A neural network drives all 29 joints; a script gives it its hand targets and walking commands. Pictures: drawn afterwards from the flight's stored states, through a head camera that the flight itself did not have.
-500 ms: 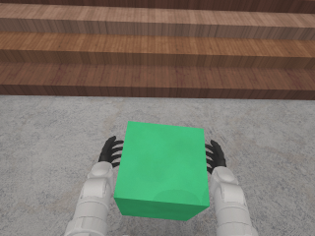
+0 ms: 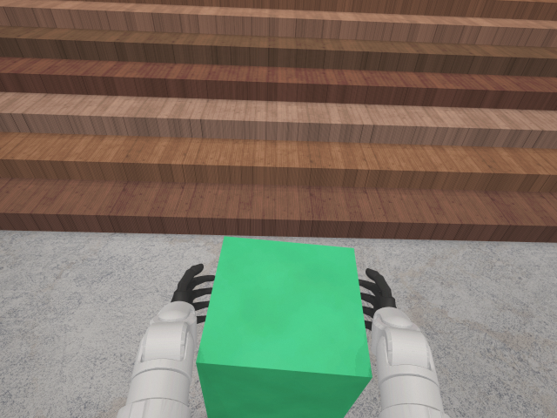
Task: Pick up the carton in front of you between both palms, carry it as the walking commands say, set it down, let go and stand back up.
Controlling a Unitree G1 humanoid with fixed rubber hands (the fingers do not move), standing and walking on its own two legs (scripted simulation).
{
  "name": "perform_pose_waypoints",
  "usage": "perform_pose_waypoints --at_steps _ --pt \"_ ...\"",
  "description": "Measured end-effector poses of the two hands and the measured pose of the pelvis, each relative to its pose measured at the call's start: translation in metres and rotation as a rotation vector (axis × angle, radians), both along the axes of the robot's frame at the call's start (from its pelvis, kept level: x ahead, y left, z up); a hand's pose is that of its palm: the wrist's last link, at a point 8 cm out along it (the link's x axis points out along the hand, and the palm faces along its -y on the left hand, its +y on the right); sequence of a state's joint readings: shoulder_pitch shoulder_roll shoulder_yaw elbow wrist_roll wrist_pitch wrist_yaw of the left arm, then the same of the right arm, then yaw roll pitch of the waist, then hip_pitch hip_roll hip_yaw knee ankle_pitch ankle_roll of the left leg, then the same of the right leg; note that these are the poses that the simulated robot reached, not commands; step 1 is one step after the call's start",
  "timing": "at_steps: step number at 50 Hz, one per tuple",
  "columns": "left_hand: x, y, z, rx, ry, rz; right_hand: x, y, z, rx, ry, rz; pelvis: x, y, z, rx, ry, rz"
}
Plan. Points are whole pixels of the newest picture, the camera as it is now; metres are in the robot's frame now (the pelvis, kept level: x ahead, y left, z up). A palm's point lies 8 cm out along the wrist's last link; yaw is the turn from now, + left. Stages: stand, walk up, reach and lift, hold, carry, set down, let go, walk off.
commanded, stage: reach and lift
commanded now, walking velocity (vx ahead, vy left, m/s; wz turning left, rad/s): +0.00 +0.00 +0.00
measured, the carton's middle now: (279, 337) +0.30 +0.00 -0.05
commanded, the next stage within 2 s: hold in 0.84 s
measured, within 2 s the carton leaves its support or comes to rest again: neither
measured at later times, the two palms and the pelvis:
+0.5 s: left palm (184, 302) +0.30 +0.15 +0.04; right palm (383, 307) +0.31 -0.15 +0.04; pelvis +0.01 +0.00 +0.01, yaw +0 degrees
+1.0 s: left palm (180, 299) +0.30 +0.15 +0.06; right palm (388, 305) +0.30 -0.15 +0.06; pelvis +0.01 +0.00 +0.01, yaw +0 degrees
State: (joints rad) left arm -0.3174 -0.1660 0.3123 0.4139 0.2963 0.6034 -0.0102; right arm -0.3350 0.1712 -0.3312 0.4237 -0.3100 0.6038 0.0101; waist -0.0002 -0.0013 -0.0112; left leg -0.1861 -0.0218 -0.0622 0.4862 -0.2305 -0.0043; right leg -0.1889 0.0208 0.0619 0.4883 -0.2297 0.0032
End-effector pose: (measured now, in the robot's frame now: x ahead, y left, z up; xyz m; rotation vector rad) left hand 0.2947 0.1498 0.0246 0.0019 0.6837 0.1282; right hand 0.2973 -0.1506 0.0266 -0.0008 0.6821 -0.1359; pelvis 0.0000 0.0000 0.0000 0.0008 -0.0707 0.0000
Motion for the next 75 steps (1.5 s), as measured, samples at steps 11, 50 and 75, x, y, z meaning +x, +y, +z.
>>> perform_pose_waypoints --at_steps 11,50,75 --pt "0.003 -0.001 0.004 -0.004 -0.016 0.002 0.002 -0.001 0.004 0.003 -0.017 -0.004 -0.005 -0.001 0.001 0.001 -0.011 -0.002" --pt "0.001 0.000 0.032 0.030 -0.045 -0.022 0.000 0.000 0.032 -0.027 -0.047 0.019 0.014 0.001 0.009 0.000 -0.053 -0.001" --pt "0.016 -0.004 0.048 0.008 -0.081 0.002 0.015 -0.004 0.045 0.010 -0.084 -0.001 0.017 -0.005 0.001 0.000 0.054 -0.018"
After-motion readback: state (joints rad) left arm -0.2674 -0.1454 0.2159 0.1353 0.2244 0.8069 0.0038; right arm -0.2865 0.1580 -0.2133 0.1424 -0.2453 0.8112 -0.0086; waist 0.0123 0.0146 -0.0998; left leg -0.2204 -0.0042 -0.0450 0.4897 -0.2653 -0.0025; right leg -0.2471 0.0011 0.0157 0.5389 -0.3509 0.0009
